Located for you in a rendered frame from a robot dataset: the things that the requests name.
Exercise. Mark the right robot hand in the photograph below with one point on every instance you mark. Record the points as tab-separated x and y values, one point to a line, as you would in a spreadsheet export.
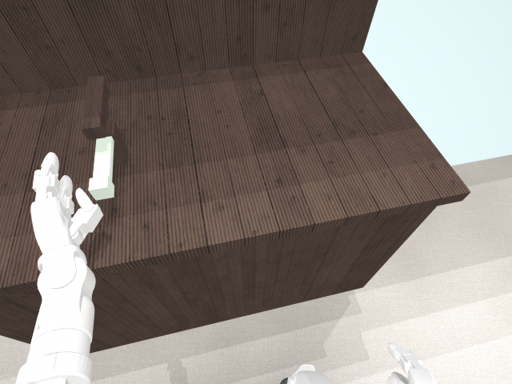
411	365

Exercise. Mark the right robot shin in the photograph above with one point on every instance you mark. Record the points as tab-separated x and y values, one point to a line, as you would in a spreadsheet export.
305	367

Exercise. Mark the left robot hand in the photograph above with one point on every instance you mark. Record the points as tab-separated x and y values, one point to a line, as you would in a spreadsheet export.
51	212

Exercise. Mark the tap lever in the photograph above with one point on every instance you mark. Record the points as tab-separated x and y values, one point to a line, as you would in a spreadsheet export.
100	185

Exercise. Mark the left robot forearm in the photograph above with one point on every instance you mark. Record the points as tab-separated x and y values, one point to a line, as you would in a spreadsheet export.
60	346

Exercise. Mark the counter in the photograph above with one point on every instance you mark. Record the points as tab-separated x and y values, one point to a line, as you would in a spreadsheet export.
260	160

